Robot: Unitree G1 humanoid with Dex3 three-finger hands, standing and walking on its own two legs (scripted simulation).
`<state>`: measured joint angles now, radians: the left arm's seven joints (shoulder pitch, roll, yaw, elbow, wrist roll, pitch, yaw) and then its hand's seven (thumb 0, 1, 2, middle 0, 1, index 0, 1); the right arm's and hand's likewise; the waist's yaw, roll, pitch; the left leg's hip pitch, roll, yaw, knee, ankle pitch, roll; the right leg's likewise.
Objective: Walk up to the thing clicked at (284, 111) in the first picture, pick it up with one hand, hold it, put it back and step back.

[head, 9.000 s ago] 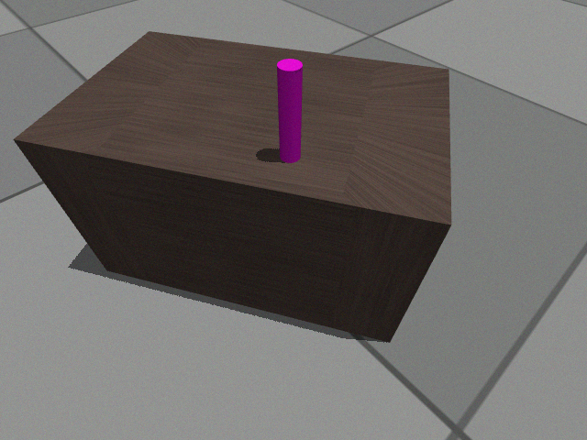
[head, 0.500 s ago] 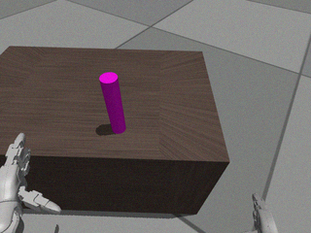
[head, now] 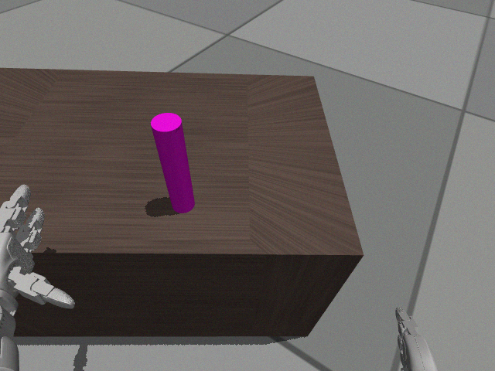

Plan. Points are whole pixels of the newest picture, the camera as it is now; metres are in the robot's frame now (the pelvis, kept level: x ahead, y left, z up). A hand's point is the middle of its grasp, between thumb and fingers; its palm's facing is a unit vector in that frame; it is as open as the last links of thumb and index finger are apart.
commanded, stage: go down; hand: left
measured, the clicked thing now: (176, 169) +0.50 +0.15 +0.01
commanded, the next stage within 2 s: none
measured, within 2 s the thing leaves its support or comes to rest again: neither
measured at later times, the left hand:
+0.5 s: hand (45, 217) +0.34 +0.32 +0.07, palm faces +0.09 -1.00 +0.02, open 17.7 cm
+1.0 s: hand (43, 205) +0.36 +0.34 +0.07, palm faces +0.08 -1.00 +0.02, open 17.7 cm
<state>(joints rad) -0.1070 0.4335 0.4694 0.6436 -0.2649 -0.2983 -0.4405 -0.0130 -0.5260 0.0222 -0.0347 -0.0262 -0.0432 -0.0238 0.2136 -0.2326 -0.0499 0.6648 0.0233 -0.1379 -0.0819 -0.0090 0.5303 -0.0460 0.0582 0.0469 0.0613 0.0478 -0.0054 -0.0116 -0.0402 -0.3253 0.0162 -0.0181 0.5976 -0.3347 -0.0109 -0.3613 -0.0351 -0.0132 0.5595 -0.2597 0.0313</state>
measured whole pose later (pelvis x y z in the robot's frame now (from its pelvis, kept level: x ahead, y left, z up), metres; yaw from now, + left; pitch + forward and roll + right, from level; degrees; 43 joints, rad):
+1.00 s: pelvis +0.00 +0.00 -0.03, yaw +0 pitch +12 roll -2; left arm -0.44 0.68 0.60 0.97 -0.28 -0.26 -0.63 -0.01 -0.61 0.05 -0.05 -0.03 -0.04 -0.05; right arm 0.27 -0.27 0.02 0.50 0.01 -0.23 -0.10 -0.01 0.53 -0.05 0.06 0.05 0.06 0.05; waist -0.08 -0.02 -0.11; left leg -0.61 0.03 -0.03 0.83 -0.43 -0.01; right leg -0.63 -0.02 -0.02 0.76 -0.34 0.03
